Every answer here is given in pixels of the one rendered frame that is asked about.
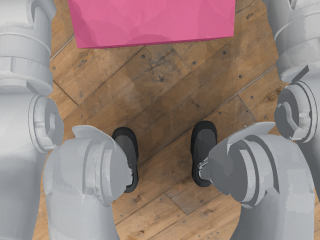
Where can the robot shin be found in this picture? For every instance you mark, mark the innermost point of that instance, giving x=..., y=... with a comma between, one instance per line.
x=83, y=131
x=214, y=168

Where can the right robot forearm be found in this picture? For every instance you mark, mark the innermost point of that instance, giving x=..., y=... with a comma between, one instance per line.
x=295, y=26

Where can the right robot shin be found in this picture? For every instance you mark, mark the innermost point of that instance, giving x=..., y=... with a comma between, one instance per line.
x=214, y=168

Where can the carton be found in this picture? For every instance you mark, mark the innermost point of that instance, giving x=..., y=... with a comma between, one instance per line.
x=103, y=24

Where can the robot left upper arm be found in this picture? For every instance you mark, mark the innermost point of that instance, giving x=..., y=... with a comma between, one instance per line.
x=30, y=126

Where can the robot right upper arm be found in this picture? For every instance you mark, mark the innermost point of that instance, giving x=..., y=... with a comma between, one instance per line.
x=297, y=118

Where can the left robot shin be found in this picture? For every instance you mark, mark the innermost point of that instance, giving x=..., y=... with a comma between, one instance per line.
x=83, y=131

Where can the left robot forearm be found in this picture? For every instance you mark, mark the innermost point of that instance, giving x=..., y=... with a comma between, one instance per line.
x=25, y=46

